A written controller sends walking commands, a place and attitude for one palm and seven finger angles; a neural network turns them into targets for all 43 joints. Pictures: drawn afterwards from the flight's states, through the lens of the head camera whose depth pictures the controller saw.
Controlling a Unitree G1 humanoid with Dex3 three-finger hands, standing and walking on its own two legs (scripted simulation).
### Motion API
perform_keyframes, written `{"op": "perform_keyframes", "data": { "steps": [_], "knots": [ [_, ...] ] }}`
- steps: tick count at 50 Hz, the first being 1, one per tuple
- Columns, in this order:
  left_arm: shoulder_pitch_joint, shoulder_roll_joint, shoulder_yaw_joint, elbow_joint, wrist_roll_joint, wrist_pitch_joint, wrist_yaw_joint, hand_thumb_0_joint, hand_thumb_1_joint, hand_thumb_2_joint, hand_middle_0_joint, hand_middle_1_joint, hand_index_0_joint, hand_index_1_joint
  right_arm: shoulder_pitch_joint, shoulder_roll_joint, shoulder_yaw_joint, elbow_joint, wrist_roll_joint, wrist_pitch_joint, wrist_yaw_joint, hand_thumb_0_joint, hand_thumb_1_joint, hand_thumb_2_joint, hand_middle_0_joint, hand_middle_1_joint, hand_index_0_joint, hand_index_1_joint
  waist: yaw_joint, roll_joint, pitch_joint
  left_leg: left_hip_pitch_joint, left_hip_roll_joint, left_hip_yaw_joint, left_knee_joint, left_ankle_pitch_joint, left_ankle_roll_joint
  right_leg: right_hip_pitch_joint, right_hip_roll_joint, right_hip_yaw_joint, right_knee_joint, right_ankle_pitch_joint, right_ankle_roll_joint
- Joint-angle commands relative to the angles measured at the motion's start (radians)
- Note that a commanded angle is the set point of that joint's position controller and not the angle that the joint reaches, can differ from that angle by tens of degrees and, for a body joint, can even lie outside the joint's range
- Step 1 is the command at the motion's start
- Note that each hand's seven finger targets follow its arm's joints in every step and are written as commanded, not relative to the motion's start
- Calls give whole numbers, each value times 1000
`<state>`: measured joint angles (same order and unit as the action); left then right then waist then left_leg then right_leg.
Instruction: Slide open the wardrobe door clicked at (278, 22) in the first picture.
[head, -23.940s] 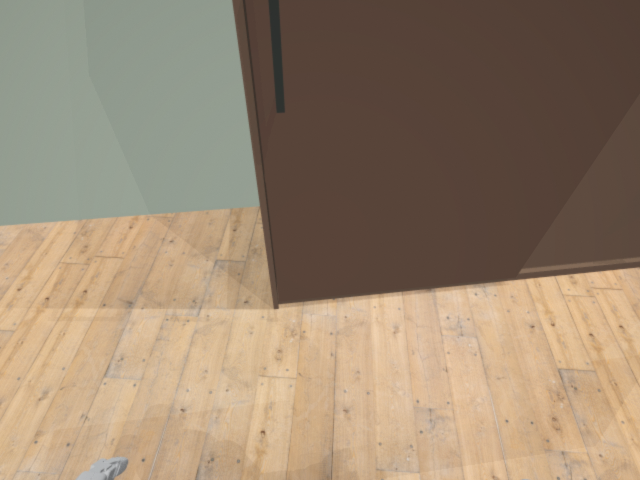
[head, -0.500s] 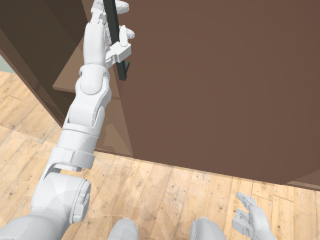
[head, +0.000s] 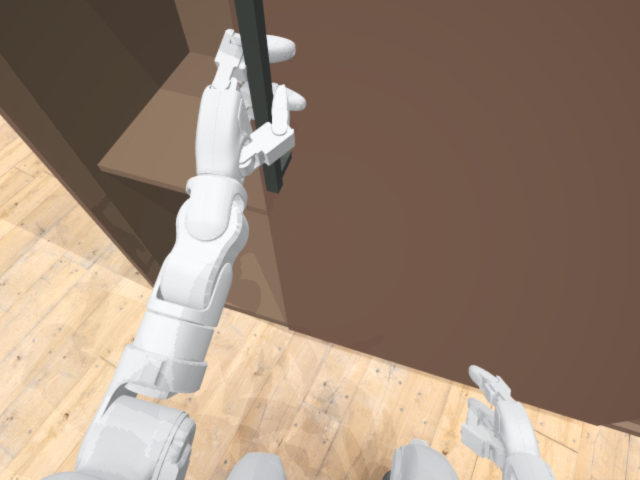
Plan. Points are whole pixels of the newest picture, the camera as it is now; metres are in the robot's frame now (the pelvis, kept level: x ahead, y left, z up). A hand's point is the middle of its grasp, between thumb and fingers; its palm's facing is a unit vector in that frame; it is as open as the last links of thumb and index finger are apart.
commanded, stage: step sideways, sliding the door along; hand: left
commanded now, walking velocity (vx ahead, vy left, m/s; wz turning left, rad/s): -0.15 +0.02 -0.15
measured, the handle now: (267, 64) +0.45 +0.16 +0.23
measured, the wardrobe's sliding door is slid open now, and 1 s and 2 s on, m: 0.46 0.53 0.53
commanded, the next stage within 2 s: stop walking and hold the door there in 0.44 s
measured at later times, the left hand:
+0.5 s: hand (359, 152) +0.39 +0.06 +0.19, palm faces -0.01 -1.00 -0.03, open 6.2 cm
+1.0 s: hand (353, 148) +0.40 +0.06 +0.18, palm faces +0.18 -0.96 -0.22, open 5.7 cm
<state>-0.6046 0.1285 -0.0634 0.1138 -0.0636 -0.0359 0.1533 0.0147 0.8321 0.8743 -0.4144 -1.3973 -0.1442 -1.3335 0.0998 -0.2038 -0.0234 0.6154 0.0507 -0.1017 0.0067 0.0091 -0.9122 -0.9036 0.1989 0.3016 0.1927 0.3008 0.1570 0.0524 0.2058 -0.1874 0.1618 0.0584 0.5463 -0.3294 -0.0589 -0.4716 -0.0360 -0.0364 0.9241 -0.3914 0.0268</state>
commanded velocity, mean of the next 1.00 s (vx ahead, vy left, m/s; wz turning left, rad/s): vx -0.14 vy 0.00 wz -0.08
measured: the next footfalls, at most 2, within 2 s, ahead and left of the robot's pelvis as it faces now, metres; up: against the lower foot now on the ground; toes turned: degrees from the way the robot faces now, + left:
right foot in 0.12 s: +0.10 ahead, -0.18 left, +0.00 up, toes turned -4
left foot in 0.30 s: +0.02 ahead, +0.06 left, +0.00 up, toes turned +7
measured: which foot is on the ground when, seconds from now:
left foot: down 0.00-0.14, up 0.16-0.28, down 0.30-0.74, up 0.76-1.00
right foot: up 0.00-0.10, down 0.12-0.30, up 0.32-0.72, down 0.74-1.00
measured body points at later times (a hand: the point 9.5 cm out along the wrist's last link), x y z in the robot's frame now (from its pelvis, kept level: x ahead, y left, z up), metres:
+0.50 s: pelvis +0.03 -0.04 +0.00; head +0.12 -0.01 +0.44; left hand +0.38 +0.11 +0.19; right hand +0.26 -0.22 -0.09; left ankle -0.02 +0.05 -0.74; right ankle +0.05 -0.21 -0.65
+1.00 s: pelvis +0.01 -0.09 +0.00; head +0.03 -0.10 +0.44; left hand +0.38 +0.11 +0.20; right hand +0.16 -0.37 -0.09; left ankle +0.01 +0.05 -0.69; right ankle +0.12 -0.19 -0.74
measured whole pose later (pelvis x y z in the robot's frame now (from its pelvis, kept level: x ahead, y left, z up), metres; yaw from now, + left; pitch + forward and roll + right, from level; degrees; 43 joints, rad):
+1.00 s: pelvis +0.01 -0.09 +0.00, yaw -8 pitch -1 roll +4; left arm -0.25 0.35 0.24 0.01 -0.05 -0.02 0.12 -0.05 0.74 0.78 -0.46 -1.40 -0.31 -1.39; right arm 0.10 -0.26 0.03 0.62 0.03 0.04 -0.07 0.01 -0.91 -0.90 0.20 0.30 0.19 0.30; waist -0.03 -0.05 0.06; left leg -0.35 -0.03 0.04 0.87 -0.50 -0.04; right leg -0.40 -0.03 -0.02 0.49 -0.07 -0.05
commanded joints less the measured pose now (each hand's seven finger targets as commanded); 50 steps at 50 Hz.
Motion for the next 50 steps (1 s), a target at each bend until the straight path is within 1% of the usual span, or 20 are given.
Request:
{"op": "perform_keyframes", "data": {
  "steps": [1,5,7,8,12,14,15,16,17,27,28,29,33,35,37,38,39,40,43,50],
  "knots": [
    [-513,-181,-326,-387,30,-139,-131,0,900,900,-450,-1400,-450,-1400,-65,-103,-22,-156,-16,-76,-5,0,-900,-900,200,300,200,300,-177,189,-534,414,180,9,-11,923,163,1,4,-22,-127,94,4],
    [-456,-173,-342,-464,45,-149,-129,0,900,900,-450,-1400,-450,-1400,-93,-77,-3,-164,-11,-82,-11,0,-900,-900,200,300,200,300,-149,74,-549,262,109,61,191,648,105,257,1,-41,-371,509,13],
    [-416,-104,-326,-502,71,-132,-117,0,900,900,-450,-1400,-450,-1400,-122,-28,5,-163,-19,-73,-32,0,-900,-900,200,300,200,300,-149,-320,-558,-101,-123,49,388,-137,18,450,-277,296,-427,1279,-77],
    [-309,-119,-323,-473,73,-102,-107,0,900,900,-450,-1400,-450,-1400,-95,-35,1,-134,-31,-68,-42,0,-900,-900,200,300,200,300,-132,-297,-533,-150,-172,-34,441,-329,20,421,-339,328,-454,1346,-125],
    [-353,-235,-438,-673,72,-143,-112,0,900,900,-450,-1400,-450,-1400,-95,-24,8,-144,-15,-52,-28,0,-900,-900,200,300,200,300,-178,-416,-642,-188,-156,-41,242,-172,48,622,-236,195,-246,1516,-134],
    [-328,-276,-483,-662,60,-176,-124,0,900,900,-450,-1400,-450,-1400,-122,-57,-3,-153,-14,-38,-20,0,-900,-900,200,300,200,300,-196,-205,-652,216,19,-69,-72,635,63,296,-110,28,-91,935,-23],
    [-344,-296,-507,-684,51,-201,-136,0,900,900,-450,-1400,-450,-1400,-132,-94,-23,-190,-14,-41,-1,0,-900,-900,200,300,200,300,-177,42,-667,474,220,-239,-1,1206,144,-49,-32,17,37,220,9],
    [-312,-314,-504,-597,64,-203,-142,0,900,900,-450,-1400,-450,-1400,-107,-101,-27,-209,-7,-36,27,0,-900,-900,200,300,200,300,-157,74,-700,473,296,-268,49,1356,207,-124,-27,92,186,-177,-18],
    [-330,-300,-475,-537,71,-196,-145,0,900,900,-450,-1400,-450,-1400,-103,-117,-40,-201,-4,-37,33,0,-900,-900,200,300,200,300,-163,5,-649,460,286,-172,52,1255,212,-171,-10,110,244,-178,-22],
    [-308,-158,-327,-557,81,-181,-164,0,900,900,-450,-1400,-450,-1400,-50,-86,-8,-210,-42,-38,38,0,-900,-900,200,300,200,300,-162,174,-533,563,198,5,-14,1220,107,-241,31,-35,37,35,10],
    [-81,356,265,-268,96,-170,-96,0,900,900,-450,-1400,-450,-1400,19,-138,-65,-107,-50,-4,-5,0,-900,-900,200,300,200,300,-164,190,-572,596,204,20,-49,1258,79,-219,57,-54,26,33,22],
    [-17,189,100,-355,85,-152,-111,0,900,900,-450,-1400,-450,-1400,-6,-98,-42,-149,-53,25,-8,0,-900,-900,200,300,200,300,-155,191,-546,580,220,21,-7,1303,90,-185,74,-68,-41,38,22],
    [-68,141,30,-436,53,-147,-124,0,900,900,-450,-1400,-450,-1400,-82,-65,3,-167,-32,25,-11,0,-900,-900,200,300,200,300,-168,275,-462,404,169,113,55,1055,76,46,97,-115,-279,217,10],
    [4,251,153,-418,56,-140,-103,0,900,900,-450,-1400,-450,-1400,-92,-63,5,-164,-21,31,-24,0,-900,-900,200,300,200,300,-143,119,-474,208,163,106,216,752,67,293,53,-82,-394,468,-6],
    [106,379,284,-411,48,-122,-74,0,900,900,-450,-1400,-450,-1400,-106,-27,10,-197,-22,39,-55,0,-900,-900,200,300,200,300,-109,-379,-532,-161,-144,54,663,-319,16,488,-309,415,-456,1267,-199],
    [194,385,325,-337,31,-77,-64,0,900,900,-450,-1400,-450,-1400,-72,-43,20,-188,-39,36,-72,0,-900,-900,200,300,200,300,-110,-312,-480,-170,-132,-107,690,-357,27,339,-391,454,-533,1116,-220],
    [144,405,331,-379,33,-66,-60,0,900,900,-450,-1400,-450,-1400,-93,-23,52,-181,-45,41,-77,0,-900,-900,200,300,200,300,-118,-256,-350,-173,-95,-106,645,-325,27,197,-367,406,-588,874,-185],
    [120,407,321,-413,35,-76,-65,0,900,900,-450,-1400,-450,-1400,-62,-48,48,-152,-31,57,-67,0,-900,-900,200,300,200,300,-136,-270,-406,-200,-111,-92,690,-309,2,227,-345,440,-610,603,-187],
    [112,432,387,-432,32,-97,-37,0,900,900,-450,-1400,-450,-1400,-85,-70,47,-131,-29,79,-80,0,-900,-900,200,300,200,300,-141,-229,-562,-216,-142,-76,560,-200,0,431,-281,305,-534,710,-177],
    [44,402,348,-370,31,-90,-33,0,900,900,-450,-1400,-450,-1400,-72,-90,49,-150,-29,96,-82,0,-900,-900,200,300,200,300,-137,-217,-536,-26,-194,19,88,-142,47,272,-223,236,-661,92,-121]
  ]
}}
